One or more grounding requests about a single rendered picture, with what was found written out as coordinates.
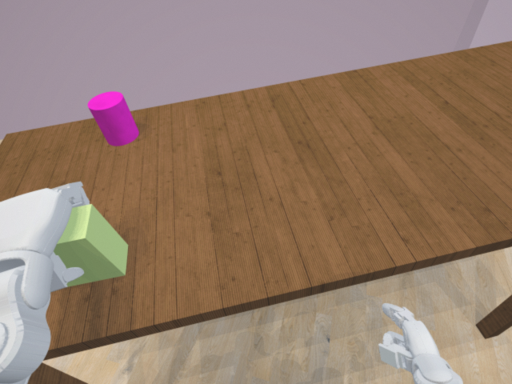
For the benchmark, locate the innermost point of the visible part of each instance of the left robot forearm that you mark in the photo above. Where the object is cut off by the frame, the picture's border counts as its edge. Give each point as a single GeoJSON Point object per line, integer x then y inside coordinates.
{"type": "Point", "coordinates": [25, 282]}

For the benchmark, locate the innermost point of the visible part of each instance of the right robot forearm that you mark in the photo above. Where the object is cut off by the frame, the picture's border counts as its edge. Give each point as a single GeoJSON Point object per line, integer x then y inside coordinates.
{"type": "Point", "coordinates": [432, 369]}

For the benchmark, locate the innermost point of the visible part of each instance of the robot right hand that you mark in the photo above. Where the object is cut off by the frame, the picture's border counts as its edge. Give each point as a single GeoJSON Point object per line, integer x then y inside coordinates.
{"type": "Point", "coordinates": [399, 351]}

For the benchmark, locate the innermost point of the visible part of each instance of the table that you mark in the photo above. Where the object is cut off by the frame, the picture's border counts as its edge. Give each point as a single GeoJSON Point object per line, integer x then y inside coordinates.
{"type": "Point", "coordinates": [243, 200]}

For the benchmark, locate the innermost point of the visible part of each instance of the robot left hand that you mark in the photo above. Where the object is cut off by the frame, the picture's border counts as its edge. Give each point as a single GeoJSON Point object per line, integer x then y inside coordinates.
{"type": "Point", "coordinates": [35, 221]}

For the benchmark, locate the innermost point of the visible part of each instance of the sponge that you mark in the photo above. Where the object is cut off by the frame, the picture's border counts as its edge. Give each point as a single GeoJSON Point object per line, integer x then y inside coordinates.
{"type": "Point", "coordinates": [91, 243]}

